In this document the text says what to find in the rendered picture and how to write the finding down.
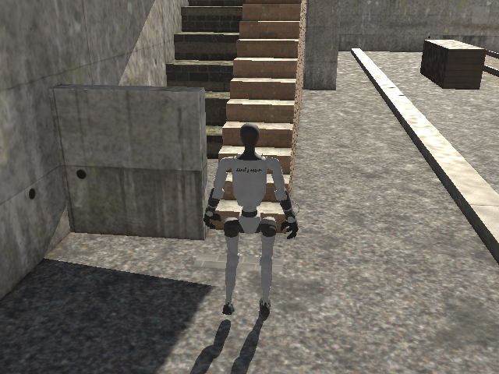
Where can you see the stairs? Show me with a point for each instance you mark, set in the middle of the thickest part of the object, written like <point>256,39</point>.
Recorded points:
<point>267,91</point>

